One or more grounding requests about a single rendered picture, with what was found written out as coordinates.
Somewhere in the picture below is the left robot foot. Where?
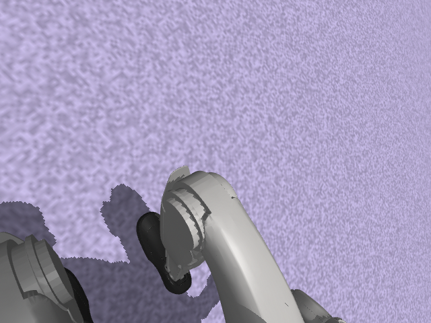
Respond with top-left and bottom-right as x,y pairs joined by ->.
64,267 -> 94,323

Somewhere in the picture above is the right robot foot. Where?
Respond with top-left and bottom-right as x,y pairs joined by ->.
136,212 -> 192,294

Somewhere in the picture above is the right robot hand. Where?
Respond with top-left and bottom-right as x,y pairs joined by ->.
291,289 -> 332,323

